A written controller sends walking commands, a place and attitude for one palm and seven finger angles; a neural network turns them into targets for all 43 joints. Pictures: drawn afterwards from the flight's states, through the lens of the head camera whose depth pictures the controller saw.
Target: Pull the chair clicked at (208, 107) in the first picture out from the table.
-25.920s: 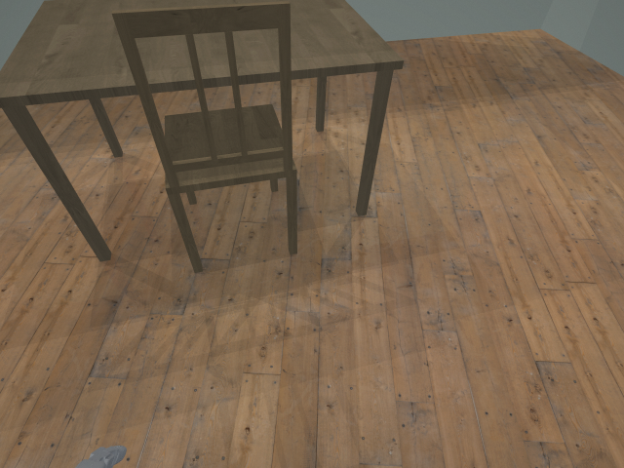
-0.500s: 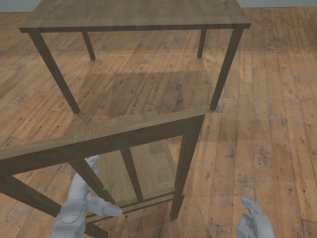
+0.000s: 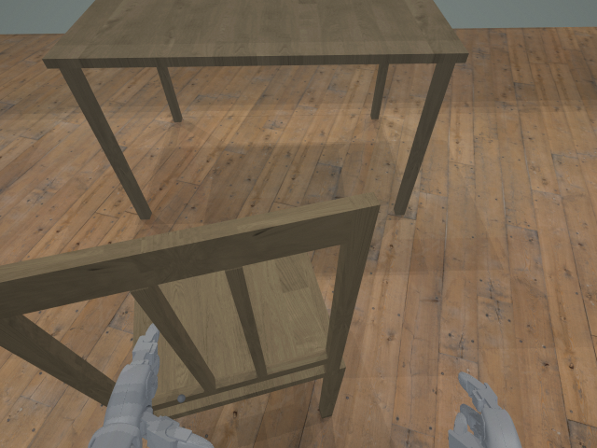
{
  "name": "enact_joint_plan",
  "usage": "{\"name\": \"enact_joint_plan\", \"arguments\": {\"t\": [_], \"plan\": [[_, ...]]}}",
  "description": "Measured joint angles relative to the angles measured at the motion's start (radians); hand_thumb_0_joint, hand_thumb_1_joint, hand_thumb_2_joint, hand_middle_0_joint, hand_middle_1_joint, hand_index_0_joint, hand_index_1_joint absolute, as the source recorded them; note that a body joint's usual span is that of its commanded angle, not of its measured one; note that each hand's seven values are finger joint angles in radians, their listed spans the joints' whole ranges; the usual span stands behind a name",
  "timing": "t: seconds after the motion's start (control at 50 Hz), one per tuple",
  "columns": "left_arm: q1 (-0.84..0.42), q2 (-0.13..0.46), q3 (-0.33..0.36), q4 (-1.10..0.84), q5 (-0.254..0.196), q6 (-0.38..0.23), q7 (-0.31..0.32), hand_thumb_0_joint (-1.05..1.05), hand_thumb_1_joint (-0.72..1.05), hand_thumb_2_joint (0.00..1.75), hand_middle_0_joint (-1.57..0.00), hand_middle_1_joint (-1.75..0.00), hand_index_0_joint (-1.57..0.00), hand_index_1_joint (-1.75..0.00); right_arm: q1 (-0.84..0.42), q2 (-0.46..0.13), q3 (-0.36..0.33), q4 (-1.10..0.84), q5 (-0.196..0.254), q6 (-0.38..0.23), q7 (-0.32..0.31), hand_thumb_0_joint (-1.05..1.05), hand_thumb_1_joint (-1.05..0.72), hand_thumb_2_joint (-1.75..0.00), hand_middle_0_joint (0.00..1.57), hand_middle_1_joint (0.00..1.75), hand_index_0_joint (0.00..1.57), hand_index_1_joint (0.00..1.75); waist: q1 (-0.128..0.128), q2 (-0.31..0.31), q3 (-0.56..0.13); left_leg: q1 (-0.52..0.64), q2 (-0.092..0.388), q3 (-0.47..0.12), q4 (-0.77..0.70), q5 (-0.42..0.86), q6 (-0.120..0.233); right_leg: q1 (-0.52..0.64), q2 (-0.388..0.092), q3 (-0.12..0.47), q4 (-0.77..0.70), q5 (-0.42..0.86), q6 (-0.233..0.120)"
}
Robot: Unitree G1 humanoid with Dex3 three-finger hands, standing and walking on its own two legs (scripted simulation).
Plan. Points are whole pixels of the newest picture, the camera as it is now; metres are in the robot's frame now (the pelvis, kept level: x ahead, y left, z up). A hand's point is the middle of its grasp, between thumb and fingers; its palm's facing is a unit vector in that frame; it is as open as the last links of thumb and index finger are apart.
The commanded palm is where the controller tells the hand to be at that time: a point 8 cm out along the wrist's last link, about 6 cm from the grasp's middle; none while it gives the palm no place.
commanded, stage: draw the fingers out of the gap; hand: left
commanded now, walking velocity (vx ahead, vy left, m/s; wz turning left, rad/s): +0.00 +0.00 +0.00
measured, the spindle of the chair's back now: (184, 347) +0.26 +0.17 -0.02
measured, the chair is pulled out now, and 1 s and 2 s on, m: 0.69 0.69 0.69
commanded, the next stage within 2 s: draw the hand back to the body in 0.42 s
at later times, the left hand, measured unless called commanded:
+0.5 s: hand out of the picture +0.14 +0.16 -0.03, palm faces +0.06 -0.99 -0.16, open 17.5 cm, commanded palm +0.10 +0.20 -0.01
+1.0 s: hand (127, 429) +0.15 +0.18 +0.06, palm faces +0.06 -0.99 -0.10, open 17.5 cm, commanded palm +0.11 +0.25 +0.08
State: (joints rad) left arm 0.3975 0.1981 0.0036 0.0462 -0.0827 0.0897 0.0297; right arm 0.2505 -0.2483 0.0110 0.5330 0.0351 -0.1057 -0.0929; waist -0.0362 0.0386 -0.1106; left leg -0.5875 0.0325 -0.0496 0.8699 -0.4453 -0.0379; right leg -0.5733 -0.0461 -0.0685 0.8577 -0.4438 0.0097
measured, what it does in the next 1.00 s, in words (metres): stands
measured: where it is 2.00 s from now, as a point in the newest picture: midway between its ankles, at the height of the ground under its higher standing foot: outside the picture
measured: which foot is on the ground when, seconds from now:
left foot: down 0.00-1.00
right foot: down 0.00-1.00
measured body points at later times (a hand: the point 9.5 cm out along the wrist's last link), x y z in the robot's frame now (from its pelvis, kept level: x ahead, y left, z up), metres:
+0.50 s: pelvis -0.01 +0.01 -0.01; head +0.01 +0.00 +0.44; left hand +0.13 +0.21 -0.01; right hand +0.17 -0.23 -0.08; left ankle -0.01 +0.14 -0.70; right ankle -0.01 -0.12 -0.70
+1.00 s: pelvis -0.01 +0.00 -0.02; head +0.01 -0.01 +0.43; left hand +0.14 +0.23 +0.07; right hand +0.18 -0.23 -0.10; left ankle -0.01 +0.14 -0.70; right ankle -0.01 -0.12 -0.70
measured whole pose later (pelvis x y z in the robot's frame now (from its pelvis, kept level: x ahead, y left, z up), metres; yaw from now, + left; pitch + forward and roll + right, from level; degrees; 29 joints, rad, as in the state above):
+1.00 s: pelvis -0.01 +0.00 -0.02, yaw +0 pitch +9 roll -2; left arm 0.72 0.24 0.12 -0.35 -0.25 -0.24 -0.15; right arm 0.21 -0.18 -0.02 0.55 0.08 -0.16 -0.10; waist 0.01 0.05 -0.13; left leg -0.68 0.04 -0.07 1.03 -0.51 -0.04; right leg -0.65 -0.04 -0.08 0.99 -0.50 0.01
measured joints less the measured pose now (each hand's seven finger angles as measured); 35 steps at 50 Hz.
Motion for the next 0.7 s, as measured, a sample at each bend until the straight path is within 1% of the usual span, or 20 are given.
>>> {"name": "enact_joint_plan", "arguments": {"t": [0.12,0.2,0.34,0.46,0.56,0.58,0.62,0.66,0.7], "plan": [[0.058,0.001,-0.012,-0.056,-0.003,-0.019,-0.003,-0.01,-0.54,0.21,-0.01,0.00,0.00,0.00,-0.006,0.006,-0.001,-0.001,0.003,-0.027,-0.008,0.02,-0.90,-0.90,0.20,0.30,0.20,0.30,0.003,0.003,-0.002,-0.020,-0.003,-0.007,0.024,-0.001,0.002,-0.014,-0.003,-0.006,0.017,0.000,0.001],[0.091,-0.008,-0.031,-0.089,0.005,-0.016,0.000,-0.01,-0.54,0.21,-0.01,0.00,0.00,0.00,-0.011,0.010,-0.001,-0.008,0.003,-0.036,-0.009,0.02,-0.90,-0.90,0.20,0.30,0.20,0.30,0.004,0.006,-0.008,-0.034,-0.007,-0.010,0.039,-0.003,0.004,-0.025,-0.006,-0.007,0.029,-0.001,0.004],[0.149,-0.017,-0.053,-0.144,0.019,0.006,0.019,-0.01,-0.54,0.21,-0.01,0.00,-0.01,0.00,-0.016,0.025,0.003,-0.024,0.005,-0.036,-0.012,0.02,-0.90,-0.90,0.20,0.30,0.20,0.30,0.008,0.002,-0.015,-0.054,-0.009,-0.009,0.063,-0.009,0.007,-0.044,-0.009,-0.006,0.051,-0.007,0.006],[0.230,-0.020,-0.063,-0.213,0.030,0.008,0.029,-0.01,-0.54,0.21,-0.01,0.00,-0.01,0.00,-0.013,0.037,-0.001,-0.034,0.007,-0.033,-0.014,0.02,-0.90,-0.90,0.20,0.30,0.20,0.30,0.012,0.002,-0.028,-0.066,-0.009,-0.013,0.080,-0.019,0.008,-0.052,-0.008,-0.008,0.062,-0.014,0.006],[0.299,-0.027,-0.083,-0.257,0.038,0.006,0.025,-0.01,-0.54,0.21,-0.01,0.00,0.00,0.00,-0.013,0.040,-0.007,-0.042,0.007,-0.031,-0.016,0.02,-0.90,-0.90,0.20,0.30,0.20,0.30,0.016,0.006,-0.038,-0.081,-0.010,-0.014,0.098,-0.030,0.009,-0.065,-0.009,-0.010,0.077,-0.024,0.008],[0.313,-0.031,-0.083,-0.268,0.017,-0.012,0.020,-0.01,-0.54,0.21,-0.01,0.00,0.00,0.00,-0.013,0.041,-0.008,-0.043,0.006,-0.037,-0.017,0.02,-0.90,-0.90,0.20,0.30,0.20,0.30,0.017,0.006,-0.039,-0.088,-0.010,-0.015,0.104,-0.033,0.009,-0.071,-0.010,-0.010,0.082,-0.027,0.008],[0.331,-0.036,-0.078,-0.291,-0.020,-0.090,0.003,-0.02,-0.54,0.21,-0.01,0.00,0.00,0.00,-0.015,0.044,-0.013,-0.035,0.002,-0.056,-0.019,0.02,-0.90,-0.90,0.20,0.30,0.20,0.30,0.025,0.001,-0.038,-0.107,-0.009,-0.018,0.124,-0.040,0.008,-0.089,-0.008,-0.011,0.101,-0.033,0.007],[0.334,-0.033,-0.062,-0.321,-0.045,-0.167,-0.013,-0.02,-0.54,0.21,-0.01,0.00,-0.01,0.00,-0.018,0.050,-0.019,-0.022,0.003,-0.066,-0.019,0.02,-0.90,-0.90,0.20,0.30,0.20,0.30,0.036,-0.007,-0.037,-0.125,-0.006,-0.020,0.144,-0.048,0.006,-0.106,-0.006,-0.013,0.120,-0.041,0.005],[0.328,-0.027,-0.037,-0.350,-0.060,-0.243,-0.029,-0.02,-0.54,0.21,-0.01,0.00,-0.01,0.00,-0.022,0.055,-0.026,-0.007,0.006,-0.072,-0.015,0.02,-0.90,-0.90,0.20,0.30,0.20,0.30,0.044,-0.012,-0.037,-0.140,-0.004,-0.024,0.162,-0.055,0.003,-0.120,-0.004,-0.016,0.136,-0.048,0.002]]}}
